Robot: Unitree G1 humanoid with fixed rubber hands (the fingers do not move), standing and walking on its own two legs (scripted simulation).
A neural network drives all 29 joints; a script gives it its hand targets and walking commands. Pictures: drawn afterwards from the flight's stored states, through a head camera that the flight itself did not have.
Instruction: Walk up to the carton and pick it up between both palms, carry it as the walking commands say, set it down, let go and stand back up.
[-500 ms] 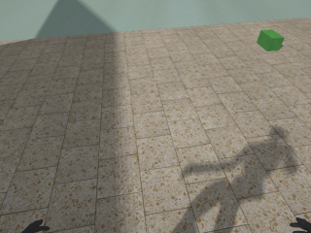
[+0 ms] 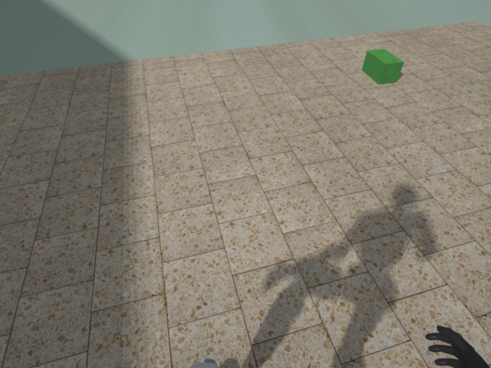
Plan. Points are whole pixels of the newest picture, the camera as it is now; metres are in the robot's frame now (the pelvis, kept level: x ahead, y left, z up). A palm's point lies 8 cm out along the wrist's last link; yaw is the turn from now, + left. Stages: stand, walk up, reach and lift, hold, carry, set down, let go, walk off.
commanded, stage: walk up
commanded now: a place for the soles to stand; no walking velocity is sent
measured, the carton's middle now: (381, 66) +2.75 -0.96 -0.68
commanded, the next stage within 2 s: none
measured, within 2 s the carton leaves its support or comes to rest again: neither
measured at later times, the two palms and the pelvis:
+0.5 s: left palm (202, 148) +0.67 +0.20 -0.04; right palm out of the picture +0.20 -0.37 -0.06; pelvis +0.34 -0.02 +0.00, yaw -14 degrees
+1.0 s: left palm (201, 133) +0.84 +0.24 -0.12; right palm (438, 139) +0.78 -0.47 -0.05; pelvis +0.71 -0.09 -0.03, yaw -18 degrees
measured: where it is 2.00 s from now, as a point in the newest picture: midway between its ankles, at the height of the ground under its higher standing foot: (324, 181)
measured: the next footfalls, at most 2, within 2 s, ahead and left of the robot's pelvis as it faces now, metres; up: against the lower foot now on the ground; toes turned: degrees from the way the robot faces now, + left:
left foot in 0.10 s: +0.25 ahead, +0.13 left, +0.00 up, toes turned +1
right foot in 0.56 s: +0.55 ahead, -0.20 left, +0.00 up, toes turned -19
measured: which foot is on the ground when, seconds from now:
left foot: up 0.00-0.08, down 0.10-0.56, up 0.58-0.92, down 0.94-1.00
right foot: down 0.00-0.10, up 0.12-0.54, down 0.56-0.96, up 0.98-1.00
